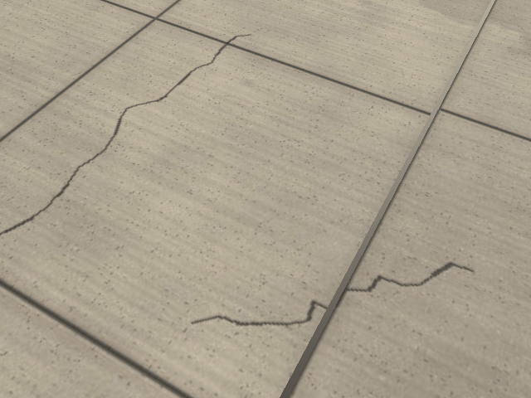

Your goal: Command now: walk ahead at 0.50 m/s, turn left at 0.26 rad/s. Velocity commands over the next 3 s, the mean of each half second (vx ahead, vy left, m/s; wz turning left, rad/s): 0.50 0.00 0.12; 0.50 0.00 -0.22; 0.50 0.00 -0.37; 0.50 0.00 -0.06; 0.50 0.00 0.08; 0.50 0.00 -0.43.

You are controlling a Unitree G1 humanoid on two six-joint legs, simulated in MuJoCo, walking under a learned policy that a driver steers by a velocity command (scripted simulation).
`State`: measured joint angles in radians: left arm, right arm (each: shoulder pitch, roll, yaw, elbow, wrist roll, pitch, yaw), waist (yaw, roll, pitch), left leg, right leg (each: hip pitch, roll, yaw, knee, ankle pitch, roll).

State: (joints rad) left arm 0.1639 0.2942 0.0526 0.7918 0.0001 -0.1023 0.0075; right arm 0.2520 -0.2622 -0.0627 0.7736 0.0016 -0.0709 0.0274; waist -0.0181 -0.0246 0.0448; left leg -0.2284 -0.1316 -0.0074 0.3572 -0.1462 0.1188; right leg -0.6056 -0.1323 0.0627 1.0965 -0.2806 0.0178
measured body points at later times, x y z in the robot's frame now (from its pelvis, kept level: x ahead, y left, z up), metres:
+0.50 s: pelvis +0.26 -0.06 +0.02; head +0.29 -0.06 +0.47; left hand +0.35 +0.22 -0.10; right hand +0.41 -0.32 -0.09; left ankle +0.24 +0.07 -0.67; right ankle +0.31 -0.18 -0.72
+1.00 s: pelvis +0.47 -0.02 -0.01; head +0.50 +0.00 +0.44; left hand +0.71 +0.17 -0.11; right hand +0.37 -0.24 -0.14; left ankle +0.32 +0.08 -0.74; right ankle +0.63 -0.17 -0.66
